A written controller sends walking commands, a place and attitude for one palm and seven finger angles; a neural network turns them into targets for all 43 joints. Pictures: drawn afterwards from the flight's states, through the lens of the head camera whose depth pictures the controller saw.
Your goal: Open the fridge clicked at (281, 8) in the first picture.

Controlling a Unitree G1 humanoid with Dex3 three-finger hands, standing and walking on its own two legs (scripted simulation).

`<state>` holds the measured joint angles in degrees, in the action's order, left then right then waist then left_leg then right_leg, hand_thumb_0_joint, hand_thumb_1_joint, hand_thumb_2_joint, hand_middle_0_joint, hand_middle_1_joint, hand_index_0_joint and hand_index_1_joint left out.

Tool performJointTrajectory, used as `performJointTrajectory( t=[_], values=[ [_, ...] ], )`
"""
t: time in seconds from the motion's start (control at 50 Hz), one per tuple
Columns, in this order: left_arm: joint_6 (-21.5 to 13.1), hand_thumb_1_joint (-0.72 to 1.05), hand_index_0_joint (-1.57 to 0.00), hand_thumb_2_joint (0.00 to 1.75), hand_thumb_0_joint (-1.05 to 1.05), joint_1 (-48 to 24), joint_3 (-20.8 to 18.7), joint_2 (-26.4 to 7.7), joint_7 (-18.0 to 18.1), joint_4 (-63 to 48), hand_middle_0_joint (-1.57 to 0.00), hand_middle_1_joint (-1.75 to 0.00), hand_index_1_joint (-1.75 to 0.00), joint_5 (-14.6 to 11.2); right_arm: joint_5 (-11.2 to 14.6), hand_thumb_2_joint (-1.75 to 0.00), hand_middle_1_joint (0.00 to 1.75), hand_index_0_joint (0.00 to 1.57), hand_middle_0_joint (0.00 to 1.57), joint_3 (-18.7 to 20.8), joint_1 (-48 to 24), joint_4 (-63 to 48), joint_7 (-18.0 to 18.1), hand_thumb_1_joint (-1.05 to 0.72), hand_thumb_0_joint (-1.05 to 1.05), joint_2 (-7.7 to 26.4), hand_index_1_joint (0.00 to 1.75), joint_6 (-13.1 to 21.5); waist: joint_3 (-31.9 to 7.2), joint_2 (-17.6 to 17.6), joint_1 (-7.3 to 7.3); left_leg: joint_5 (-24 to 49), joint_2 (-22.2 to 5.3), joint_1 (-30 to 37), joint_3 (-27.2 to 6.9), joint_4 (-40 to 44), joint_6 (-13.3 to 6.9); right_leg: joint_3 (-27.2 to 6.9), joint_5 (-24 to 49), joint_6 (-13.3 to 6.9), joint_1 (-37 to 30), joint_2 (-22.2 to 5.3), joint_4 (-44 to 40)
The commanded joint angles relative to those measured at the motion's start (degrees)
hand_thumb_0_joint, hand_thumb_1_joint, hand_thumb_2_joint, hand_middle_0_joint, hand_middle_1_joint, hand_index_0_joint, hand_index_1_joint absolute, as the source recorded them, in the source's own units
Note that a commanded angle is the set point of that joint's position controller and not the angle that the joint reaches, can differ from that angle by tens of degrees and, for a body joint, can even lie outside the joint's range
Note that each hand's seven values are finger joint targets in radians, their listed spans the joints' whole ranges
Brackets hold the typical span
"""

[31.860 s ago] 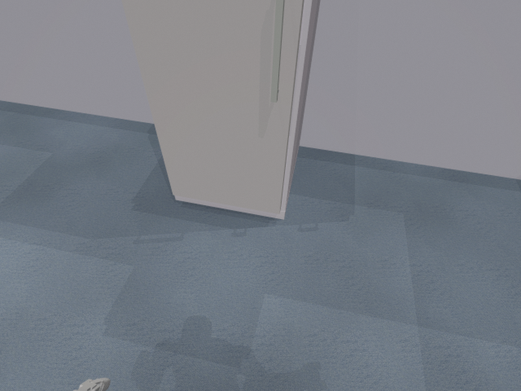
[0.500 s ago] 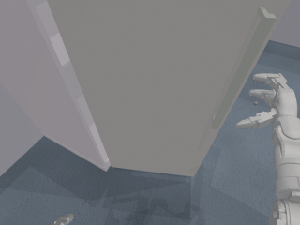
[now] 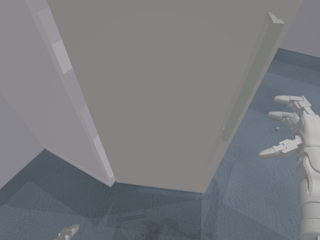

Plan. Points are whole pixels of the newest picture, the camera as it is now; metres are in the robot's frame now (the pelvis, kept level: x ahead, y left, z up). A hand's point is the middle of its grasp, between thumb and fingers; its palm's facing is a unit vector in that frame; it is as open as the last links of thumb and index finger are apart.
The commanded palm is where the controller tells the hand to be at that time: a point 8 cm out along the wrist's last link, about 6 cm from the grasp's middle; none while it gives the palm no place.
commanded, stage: slip the hand off the handle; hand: right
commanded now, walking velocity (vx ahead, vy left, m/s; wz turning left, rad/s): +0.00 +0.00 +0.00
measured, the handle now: (242, 91) +0.48 -0.17 +0.14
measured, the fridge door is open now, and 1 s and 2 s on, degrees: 69 69 69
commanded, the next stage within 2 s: draw the hand back to the body in 0.40 s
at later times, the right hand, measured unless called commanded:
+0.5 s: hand (282, 157) +0.29 -0.22 +0.12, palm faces +0.15 +0.97 -0.18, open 14.7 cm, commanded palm +0.26 -0.27 +0.14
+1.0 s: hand (304, 173) +0.24 -0.23 +0.15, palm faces +0.33 +0.94 -0.02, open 14.6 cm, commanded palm +0.20 -0.27 +0.16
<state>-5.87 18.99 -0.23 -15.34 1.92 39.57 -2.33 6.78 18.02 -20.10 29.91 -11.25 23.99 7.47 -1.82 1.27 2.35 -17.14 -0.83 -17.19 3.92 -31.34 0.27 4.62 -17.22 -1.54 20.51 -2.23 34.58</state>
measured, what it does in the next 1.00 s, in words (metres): stands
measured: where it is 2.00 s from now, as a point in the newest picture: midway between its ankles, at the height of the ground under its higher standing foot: outside the picture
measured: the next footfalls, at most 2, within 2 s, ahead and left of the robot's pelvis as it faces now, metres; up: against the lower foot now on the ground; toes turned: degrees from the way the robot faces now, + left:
none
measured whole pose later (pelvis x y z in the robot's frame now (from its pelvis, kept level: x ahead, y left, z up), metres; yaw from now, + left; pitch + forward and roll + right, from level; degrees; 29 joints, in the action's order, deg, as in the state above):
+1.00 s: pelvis -0.01 +0.03 +0.01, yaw -1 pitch -5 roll +0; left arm -11.4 10.3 2.7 -14.8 6.5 40.6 -3.2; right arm 15.9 20.7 3.8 -2.2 -5.5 16.9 -9.0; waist -0.5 2.7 -2.9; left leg -15.1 0.5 -5.9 5.5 -25.9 -1.8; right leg 2.9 -13.6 0.8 9.1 -3.0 27.7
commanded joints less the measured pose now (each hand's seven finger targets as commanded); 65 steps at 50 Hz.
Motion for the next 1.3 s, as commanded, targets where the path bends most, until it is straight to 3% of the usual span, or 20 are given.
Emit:
performJointTrajectory(
  t=[0.0, 0.06, 0.18, 0.26, 0.4, 0.5, 0.52, 0.56, 0.6, 0.62, 0.66, 0.74, 0.78, 0.88, 0.9, 1.0, 1.02, 1.06, 1.14, 1.28],
  values=[
    [-3.71, 0.90, -0.20, 0.90, 0.00, -4.47, -2.90, -8.33, 0.73, -8.11, -0.20, -0.30, -0.30, 0.25, 0.27, -0.20, 1.15, 0.25, 0.25, 4.48, -18.04, -20.45, 2.50, 0.55, 0.00, 14.61, 1.15, 3.36, -14.97, 2.95, -1.47, 15.20, 3.41, 3.27, -1.25, 2.57, -1.39, -5.58, 17.29, 0.35, -10.17, 1.25, -5.25],
    [-4.76, 0.90, -0.20, 0.90, 0.00, -6.05, -2.53, -7.48, 0.71, -8.58, -0.20, -0.30, -0.30, 0.55, 0.16, -0.20, 1.15, 0.25, 0.25, 2.59, -14.51, -26.92, 3.15, 0.55, 0.00, 12.22, 1.15, 3.48, -16.72, 6.80, -2.05, 16.50, 3.45, 3.89, -1.12, 2.75, -1.51, -5.69, 21.31, 0.86, -13.53, 0.90, -5.09],
    [-5.09, 0.90, -0.20, 0.90, 0.00, -9.43, -1.61, -7.62, 1.86, -8.34, -0.20, -0.30, -0.30, -0.16, 1.89, -0.20, 1.15, 0.25, 0.25, 1.56, -8.56, -24.23, 2.24, 0.55, 0.00, 9.40, 1.15, -1.06, -8.96, 0.51, -1.98, 11.08, 3.13, 2.98, -0.46, 5.00, -1.27, -5.59, 12.44, 0.93, -9.59, 0.99, -7.47],
    [-5.55, 0.90, -0.20, 0.90, 0.00, -11.48, -1.01, -6.90, 2.42, -9.02, -0.20, -0.30, -0.30, -0.39, 1.95, -0.20, 1.15, 0.25, 0.25, -1.11, -8.30, -27.97, 2.09, 0.55, 0.00, 6.73, 1.15, -2.92, -8.69, 2.45, -2.25, 9.64, 2.75, 3.10, -0.65, 6.09, -1.43, -5.46, 11.19, 0.91, -11.14, 1.22, -8.04],
    [-6.66, 0.90, -0.20, 0.90, 0.00, -12.85, -0.41, -6.37, 2.63, -9.18, -0.20, -0.30, -0.30, 0.24, 2.19, -0.20, 1.15, 0.25, 0.25, -0.02, -4.59, -35.03, 2.51, 0.55, 0.00, 7.35, 1.15, -0.70, -11.21, 2.99, -2.82, 11.52, 2.78, 5.15, -0.73, 6.01, -1.35, -5.48, 13.04, 0.97, -13.11, 1.53, -7.90],
    [-6.81, 0.90, -0.20, 0.90, 0.00, -13.37, -0.01, -6.60, 3.61, -7.32, -0.20, -0.30, -0.30, 0.26, 2.10, -0.20, 1.15, 0.25, 0.25, 1.62, -8.01, -29.03, 2.98, 0.55, 0.00, 9.31, 1.15, -1.48, -6.51, 0.71, -2.07, 6.31, 2.24, 3.41, -1.51, 7.93, -0.91, -5.08, 7.26, 0.71, -10.23, 1.72, -8.64],
    [-7.32, 0.90, -0.20, 0.90, 0.00, -16.10, -0.28, -6.05, 4.55, -6.69, -0.20, -0.30, -0.30, -1.33, 16.59, -0.20, 1.15, 0.25, 0.25, 9.37, -11.38, -28.83, 4.11, 0.55, 0.00, 4.30, 1.15, -5.11, -10.42, -3.02, -4.98, 5.73, 1.84, 8.68, -1.99, 9.92, -1.52, -6.16, 6.09, 1.31, -9.99, 1.97, -9.49],
    [-8.34, 0.90, -0.20, 0.90, 0.00, -17.35, 0.24, -5.72, 5.32, -6.62, -0.20, -0.30, -0.30, -1.45, 16.63, -0.20, 1.15, 0.25, 0.25, 7.20, -10.83, -31.76, 3.82, 0.55, 0.00, 3.89, 1.15, -8.68, -11.68, 0.29, -5.38, 8.08, 1.45, 10.76, -2.15, 10.21, -1.23, -5.56, 8.15, 1.34, -12.42, 2.11, -10.07],
    [-8.73, 0.90, -0.20, 0.90, 0.00, -16.48, 0.48, -5.42, 4.79, -7.28, -0.20, -0.30, -0.30, -0.90, 10.54, -0.20, 1.15, 0.25, 0.25, 3.89, -4.71, -34.10, 5.44, 0.55, 0.00, 4.31, 1.15, -10.23, -12.31, 7.17, -5.68, 12.49, 1.51, 9.99, -1.72, 8.64, -1.31, -4.54, 12.51, 1.22, -13.62, 2.20, -10.11],
    [-8.64, 0.90, -0.20, 0.90, 0.00, -15.81, 0.54, -5.31, 4.26, -7.58, -0.20, -0.30, -0.30, -0.71, 6.96, -0.20, 1.15, 0.25, 0.25, 2.13, -0.60, -34.07, 6.65, 0.55, 0.00, 4.03, 1.15, -10.74, -10.69, 8.34, -5.19, 12.77, 1.54, 9.25, -1.59, 8.25, -1.37, -4.30, 13.28, 1.09, -13.15, 1.99, -9.94],
    [-8.30, 0.90, -0.20, 0.90, 0.00, -15.04, 0.38, -5.39, 3.37, -8.07, -0.20, -0.30, -0.30, -0.62, 3.92, -0.20, 1.15, 0.25, 0.25, -0.80, 2.81, -37.02, 7.69, 0.55, 0.00, 2.45, 1.15, -11.27, -8.16, 8.15, -4.50, 13.29, 1.75, 7.86, -1.08, 8.15, -1.55, -4.36, 14.27, 0.81, -13.07, 1.66, -10.33],
    [-8.30, 0.90, -0.20, 0.90, 0.00, -16.58, -0.20, -6.32, 4.28, -8.71, -0.20, -0.30, -0.30, -0.79, 10.55, -0.20, 1.15, 0.25, 0.25, 7.45, 6.40, -41.20, 5.40, 0.55, 0.00, 6.22, 1.15, -11.40, -10.55, -6.77, -5.60, 15.90, 1.81, 11.85, -1.62, 8.71, -0.32, -4.26, 13.73, 0.33, -12.69, 1.51, -10.37],
    [-8.49, 0.90, -0.20, 0.90, 0.00, -17.48, 0.01, -5.90, 4.84, -8.57, -0.20, -0.30, -0.30, -0.77, 12.52, -0.20, 1.15, 0.25, 0.25, 9.47, 6.31, -42.01, 4.54, 0.55, 0.00, 6.54, 1.15, -11.14, -9.74, -8.20, -5.97, 15.88, 1.60, 11.86, -2.29, 9.08, 0.32, -3.89, 12.99, 0.29, -12.49, 1.69, -10.41],
    [-8.63, 0.90, -0.20, 0.90, 0.00, -18.25, 0.78, -4.90, 4.69, -8.32, -0.20, -0.30, -0.30, -0.87, 9.34, -0.20, 1.15, 0.25, 0.25, 5.65, 7.43, -45.12, 5.90, 0.55, 0.00, 4.22, 1.15, -11.69, -3.77, 6.13, -5.31, 11.53, 1.34, 8.83, -2.95, 10.46, -0.67, -2.88, 11.30, 0.70, -13.19, 2.06, -11.01],
    [-8.82, 0.90, -0.20, 0.90, 0.00, -18.10, 0.77, -4.97, 4.73, -8.35, -0.20, -0.30, -0.30, -0.81, 8.91, -0.20, 1.15, 0.25, 0.25, 5.12, 8.25, -45.84, 5.97, 0.55, 0.00, 4.00, 1.15, -12.08, -3.80, 6.76, -5.27, 11.14, 1.52, 8.66, -2.75, 10.60, -0.81, -3.01, 11.21, 0.65, -13.67, 2.03, -11.10],
    [-9.69, 0.90, -0.20, 0.90, 0.00, -18.49, 0.78, -5.58, 5.75, -8.16, -0.20, -0.30, -0.30, -0.94, 11.21, -0.29, 1.04, 0.24, 0.24, 5.78, 9.02, -47.90, 3.45, 0.37, 0.00, 4.65, 1.04, -12.74, -4.23, -0.25, -4.85, 9.57, 1.63, 9.04, -3.09, 11.65, -0.02, -3.61, 9.76, 0.20, -14.17, 1.91, -11.00],
    [-9.93, 0.90, -0.20, 0.90, 0.00, -17.18, -0.30, -5.95, 5.06, -8.15, -0.20, -0.30, -0.30, 1.16, 3.40, -0.31, 1.02, 0.24, 0.24, 10.56, 12.12, -48.31, 11.11, 0.33, 0.00, 14.57, 1.02, -8.34, 0.55, 1.33, -5.71, 7.43, -0.26, 7.53, -5.32, 15.66, -0.05, -2.24, 7.73, 0.71, -12.97, 1.87, -10.74],
    [-9.65, 0.90, -0.20, 0.90, 0.00, -17.63, 0.09, -4.92, 4.22, -7.72, -0.20, -0.30, -0.30, 1.72, 1.95, -0.34, 0.98, 0.24, 0.24, 4.80, 18.81, -45.57, 14.68, 0.26, 0.00, 5.10, 0.98, -5.63, 1.93, -2.36, -5.03, 6.72, -0.07, 7.83, -3.79, 15.88, -0.19, -2.23, 7.59, 0.50, -13.33, 2.09, -11.75],
    [-8.66, 0.90, -0.20, 0.90, 0.00, -17.11, -0.55, -5.24, 3.81, -8.02, -0.20, -0.30, -0.30, 2.08, -0.30, -0.41, 0.89, 0.24, 0.24, 4.64, 20.14, -51.34, 17.46, 0.12, 0.00, 6.59, 0.89, -1.91, -2.82, 0.49, -5.42, 7.18, 0.79, 11.32, -3.28, 15.95, -0.32, -1.47, 8.61, 0.20, -17.11, 1.81, -13.88],
    [-7.78, 0.90, -0.20, 0.90, 0.00, -17.32, -0.82, -4.77, 3.63, -7.60, -0.20, -0.30, -0.30, 2.55, -2.10, -0.53, 0.75, 0.23, 0.23, 4.49, 24.81, -53.77, 19.25, -0.14, 0.00, 5.78, 0.75, 0.97, -1.88, 1.12, -5.72, 10.57, 1.63, 13.43, -2.46, 16.39, -0.65, -1.56, 11.81, 0.13, -18.89, 1.71, -15.90]
  ],
)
